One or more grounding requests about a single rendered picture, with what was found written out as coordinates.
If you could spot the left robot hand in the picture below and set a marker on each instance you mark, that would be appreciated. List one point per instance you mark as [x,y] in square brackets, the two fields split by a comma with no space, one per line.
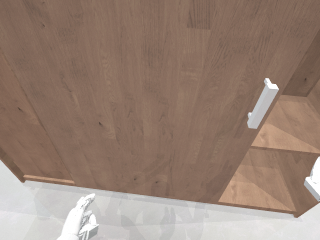
[76,219]

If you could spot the handle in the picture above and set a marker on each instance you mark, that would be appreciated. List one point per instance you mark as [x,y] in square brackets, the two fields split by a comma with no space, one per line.
[268,94]

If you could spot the right robot hand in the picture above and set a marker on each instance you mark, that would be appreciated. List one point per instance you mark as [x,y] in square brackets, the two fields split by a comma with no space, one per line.
[312,183]

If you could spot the wardrobe door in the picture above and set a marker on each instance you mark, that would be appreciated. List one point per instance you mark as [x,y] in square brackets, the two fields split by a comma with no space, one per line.
[151,97]
[22,134]

